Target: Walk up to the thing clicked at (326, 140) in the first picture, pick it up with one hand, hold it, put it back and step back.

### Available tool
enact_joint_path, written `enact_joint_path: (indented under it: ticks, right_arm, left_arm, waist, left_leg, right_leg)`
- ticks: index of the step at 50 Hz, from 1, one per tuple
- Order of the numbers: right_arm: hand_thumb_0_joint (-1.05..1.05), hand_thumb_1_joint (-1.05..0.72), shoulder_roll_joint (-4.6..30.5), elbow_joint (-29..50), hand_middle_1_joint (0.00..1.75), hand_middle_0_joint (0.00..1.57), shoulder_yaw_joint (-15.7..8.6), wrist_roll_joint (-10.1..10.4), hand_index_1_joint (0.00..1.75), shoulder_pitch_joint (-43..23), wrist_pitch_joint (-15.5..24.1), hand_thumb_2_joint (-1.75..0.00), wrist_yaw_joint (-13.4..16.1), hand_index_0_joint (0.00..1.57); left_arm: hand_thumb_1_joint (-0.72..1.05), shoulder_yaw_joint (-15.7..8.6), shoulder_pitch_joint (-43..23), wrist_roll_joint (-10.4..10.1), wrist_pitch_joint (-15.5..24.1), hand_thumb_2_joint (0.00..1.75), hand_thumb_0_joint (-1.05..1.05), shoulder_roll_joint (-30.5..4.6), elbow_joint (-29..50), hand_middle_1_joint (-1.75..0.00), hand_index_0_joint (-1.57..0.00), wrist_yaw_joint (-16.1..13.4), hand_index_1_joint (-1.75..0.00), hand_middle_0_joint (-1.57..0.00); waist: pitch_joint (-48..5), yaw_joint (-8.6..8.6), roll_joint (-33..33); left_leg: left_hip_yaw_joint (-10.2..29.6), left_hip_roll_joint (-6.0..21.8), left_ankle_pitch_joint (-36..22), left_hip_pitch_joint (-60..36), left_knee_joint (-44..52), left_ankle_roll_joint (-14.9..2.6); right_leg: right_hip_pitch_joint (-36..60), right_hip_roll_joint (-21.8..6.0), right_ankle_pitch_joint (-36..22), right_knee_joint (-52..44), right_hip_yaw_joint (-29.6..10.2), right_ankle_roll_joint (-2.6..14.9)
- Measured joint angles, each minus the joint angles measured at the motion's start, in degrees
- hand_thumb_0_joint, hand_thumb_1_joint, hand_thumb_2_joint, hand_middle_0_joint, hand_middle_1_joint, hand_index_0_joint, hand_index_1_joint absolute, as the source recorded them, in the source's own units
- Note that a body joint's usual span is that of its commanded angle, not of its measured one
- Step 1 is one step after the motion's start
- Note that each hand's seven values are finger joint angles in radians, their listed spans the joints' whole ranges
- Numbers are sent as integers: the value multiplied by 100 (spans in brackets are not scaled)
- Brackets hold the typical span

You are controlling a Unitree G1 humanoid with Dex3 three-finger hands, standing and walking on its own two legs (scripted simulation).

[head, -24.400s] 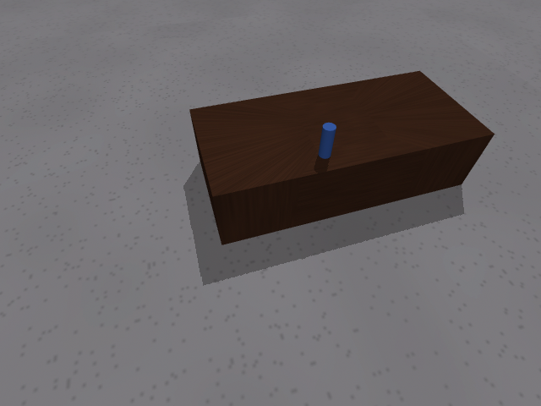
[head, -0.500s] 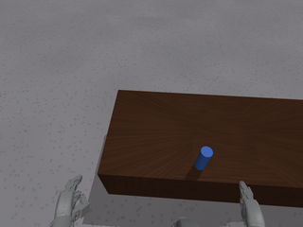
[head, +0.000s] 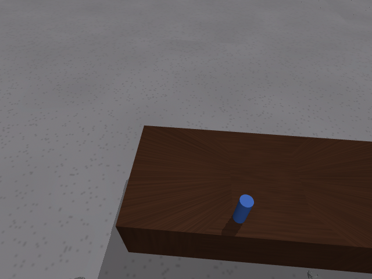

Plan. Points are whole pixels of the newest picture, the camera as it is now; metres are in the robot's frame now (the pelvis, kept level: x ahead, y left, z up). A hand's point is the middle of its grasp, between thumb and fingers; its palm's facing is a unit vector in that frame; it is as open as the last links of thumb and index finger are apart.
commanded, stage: home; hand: right
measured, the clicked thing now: (242, 209) +0.44 -0.22 -0.36
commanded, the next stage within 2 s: stand in 1.22 s
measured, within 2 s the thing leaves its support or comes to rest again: neither
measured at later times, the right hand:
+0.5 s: hand out of the picture +0.00 -0.27 -0.14, palm faces -0.01 +0.93 -0.37, open 17.3 cm
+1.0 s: hand out of the picture +0.02 -0.24 -0.14, palm faces -0.04 +0.94 -0.35, open 17.3 cm
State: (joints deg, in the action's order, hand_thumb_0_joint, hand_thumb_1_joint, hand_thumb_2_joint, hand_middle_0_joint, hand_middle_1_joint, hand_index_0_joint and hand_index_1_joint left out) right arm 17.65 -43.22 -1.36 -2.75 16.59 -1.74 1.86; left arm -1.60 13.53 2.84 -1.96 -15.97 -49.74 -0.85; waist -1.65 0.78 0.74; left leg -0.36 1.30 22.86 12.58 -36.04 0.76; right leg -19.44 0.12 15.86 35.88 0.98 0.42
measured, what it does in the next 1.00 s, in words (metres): stands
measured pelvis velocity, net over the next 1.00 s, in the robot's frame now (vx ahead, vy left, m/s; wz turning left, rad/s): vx -0.02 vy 0.00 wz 0.00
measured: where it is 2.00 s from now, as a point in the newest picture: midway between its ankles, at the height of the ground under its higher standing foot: outside the picture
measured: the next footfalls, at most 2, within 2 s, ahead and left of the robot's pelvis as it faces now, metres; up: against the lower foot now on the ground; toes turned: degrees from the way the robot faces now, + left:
none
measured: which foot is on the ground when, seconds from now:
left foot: down 0.00-1.00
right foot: down 0.00-1.00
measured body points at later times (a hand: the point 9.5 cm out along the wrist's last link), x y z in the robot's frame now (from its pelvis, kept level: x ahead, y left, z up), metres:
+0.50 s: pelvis -0.03 -0.02 +0.02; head -0.05 -0.01 +0.47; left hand +0.03 +0.27 -0.13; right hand +0.00 -0.31 -0.11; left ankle -0.04 +0.13 -0.72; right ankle +0.03 -0.11 -0.72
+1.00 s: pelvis -0.02 +0.00 +0.02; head -0.03 +0.01 +0.47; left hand +0.02 +0.29 -0.13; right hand +0.02 -0.29 -0.12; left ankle -0.04 +0.13 -0.72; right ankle +0.03 -0.11 -0.72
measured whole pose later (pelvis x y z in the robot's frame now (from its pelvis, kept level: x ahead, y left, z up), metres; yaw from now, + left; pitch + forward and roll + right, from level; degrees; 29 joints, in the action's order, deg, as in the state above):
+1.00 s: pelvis -0.02 +0.00 +0.02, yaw +0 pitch -3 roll +0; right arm 17.8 -61.4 0.4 -1.7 13.6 0.3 1.5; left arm -1.0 10.3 0.9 -1.3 -17.8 -65.8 0.3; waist 2.0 0.9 0.8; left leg -0.8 0.9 15.0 5.6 -23.7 0.4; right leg -11.7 0.0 7.4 22.2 0.5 0.1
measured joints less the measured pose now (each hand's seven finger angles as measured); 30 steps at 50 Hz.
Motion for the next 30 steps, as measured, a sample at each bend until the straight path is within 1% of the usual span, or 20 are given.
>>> enact_joint_path:
  ticks: [8,15,22,30]
  right_arm:
    - [-1,54,-33,-829,5,5,-14,47,5,-121,55,-5,56,5]
    - [-1,53,-39,-1294,5,5,18,70,5,-150,60,-6,57,6]
    - [-1,51,-3,-1527,5,6,42,68,6,-77,77,-7,42,6]
    - [-1,52,9,-1697,5,6,96,58,5,35,96,-6,11,6]
  left_arm:
    - [90,1,-127,-64,-7,90,0,36,-597,-31,-20,-14,-30,-21]
    - [90,-12,-239,-90,9,90,0,19,-961,-31,-20,4,-30,-21]
    - [90,-64,-296,-118,17,90,0,-91,-1192,-31,-20,35,-31,-21]
    - [90,-82,-315,-147,-5,90,0,-212,-1355,-31,-20,89,-31,-21]
  waist:
    - [207,-46,28]
    - [310,-42,-5]
    - [341,-30,-12]
    - [350,-10,46]
  left_leg:
    - [49,116,-354,-484,632,122]
    - [89,209,-565,-708,922,186]
    - [100,236,-693,-754,1026,174]
    - [44,157,-798,-690,1087,122]
  right_leg:
    - [498,116,-329,-628,67,117]
    - [797,208,-597,-1056,117,180]
    - [933,240,-822,-1346,126,177]
    - [864,168,-947,-1417,61,110]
